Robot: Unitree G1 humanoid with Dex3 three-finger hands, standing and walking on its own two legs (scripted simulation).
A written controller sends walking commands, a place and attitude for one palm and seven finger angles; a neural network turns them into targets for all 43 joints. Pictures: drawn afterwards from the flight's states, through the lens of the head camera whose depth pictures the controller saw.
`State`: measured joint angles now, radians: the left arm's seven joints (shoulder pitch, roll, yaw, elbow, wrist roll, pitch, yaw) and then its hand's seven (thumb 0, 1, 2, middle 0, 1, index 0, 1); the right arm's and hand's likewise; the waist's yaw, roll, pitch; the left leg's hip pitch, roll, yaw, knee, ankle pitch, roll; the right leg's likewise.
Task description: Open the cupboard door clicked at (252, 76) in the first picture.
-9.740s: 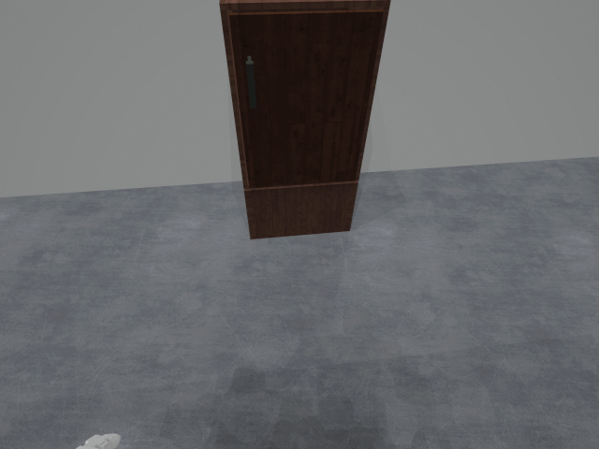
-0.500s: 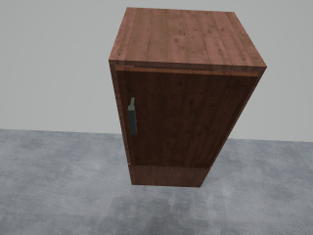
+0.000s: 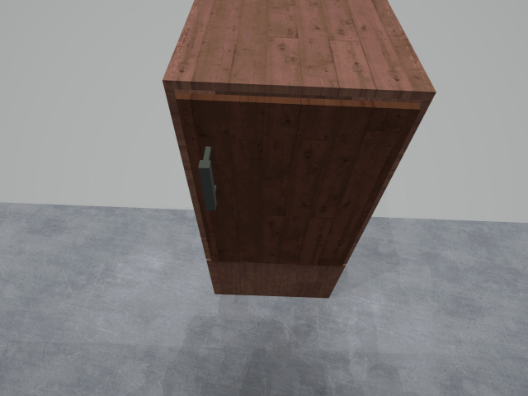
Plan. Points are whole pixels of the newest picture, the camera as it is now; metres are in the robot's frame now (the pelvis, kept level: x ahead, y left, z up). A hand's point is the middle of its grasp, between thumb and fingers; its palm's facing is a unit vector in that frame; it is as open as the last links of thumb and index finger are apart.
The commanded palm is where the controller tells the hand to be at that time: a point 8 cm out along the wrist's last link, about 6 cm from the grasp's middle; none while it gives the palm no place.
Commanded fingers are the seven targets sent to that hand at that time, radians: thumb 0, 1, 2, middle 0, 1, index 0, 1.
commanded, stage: shuffle to correct the standing spot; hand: left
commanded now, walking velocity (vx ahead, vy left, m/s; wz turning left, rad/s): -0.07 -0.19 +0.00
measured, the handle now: (209, 179) +0.50 +0.14 -0.02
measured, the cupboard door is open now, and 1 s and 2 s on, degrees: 0 0 0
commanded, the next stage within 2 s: come to a stop and stand still in 0.06 s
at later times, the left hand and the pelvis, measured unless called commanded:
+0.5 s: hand out of the picture -0.03 +0.08 -0.17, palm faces +0.07 -0.98 -0.20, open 7.3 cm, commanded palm none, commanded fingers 0.00 0.90 0.90 -0.20 -0.30 -0.20 -0.30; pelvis -0.03 -0.10 +0.00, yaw +1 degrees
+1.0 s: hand out of the picture -0.02 +0.09 -0.17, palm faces +0.03 -0.97 -0.24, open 7.3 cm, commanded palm none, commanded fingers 0.00 0.90 0.90 -0.20 -0.30 -0.20 -0.30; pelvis -0.04 -0.09 -0.01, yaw +1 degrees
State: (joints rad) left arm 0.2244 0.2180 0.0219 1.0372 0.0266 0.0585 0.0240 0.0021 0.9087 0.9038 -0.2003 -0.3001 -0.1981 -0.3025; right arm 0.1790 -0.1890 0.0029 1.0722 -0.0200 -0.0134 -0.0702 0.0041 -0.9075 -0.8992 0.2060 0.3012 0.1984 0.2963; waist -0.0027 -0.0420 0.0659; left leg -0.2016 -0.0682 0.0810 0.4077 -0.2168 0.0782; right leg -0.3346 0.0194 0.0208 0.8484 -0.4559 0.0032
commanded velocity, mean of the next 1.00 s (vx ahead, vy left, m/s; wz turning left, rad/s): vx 0.02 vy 0.06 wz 0.00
